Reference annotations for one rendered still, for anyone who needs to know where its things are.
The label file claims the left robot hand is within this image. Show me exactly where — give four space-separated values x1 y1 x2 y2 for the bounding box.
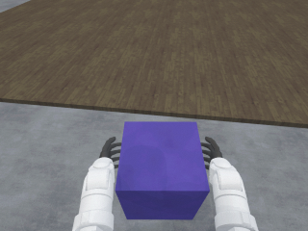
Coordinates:
99 137 122 168

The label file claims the left robot forearm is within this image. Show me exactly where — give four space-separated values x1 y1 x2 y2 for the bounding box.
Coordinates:
72 157 115 231

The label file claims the carton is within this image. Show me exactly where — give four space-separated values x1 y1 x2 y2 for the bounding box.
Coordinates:
115 121 210 220

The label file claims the right robot forearm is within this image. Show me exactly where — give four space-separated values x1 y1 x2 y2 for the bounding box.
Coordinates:
209 157 259 231

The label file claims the right robot hand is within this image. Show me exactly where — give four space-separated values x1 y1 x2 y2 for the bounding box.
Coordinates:
200 137 223 170

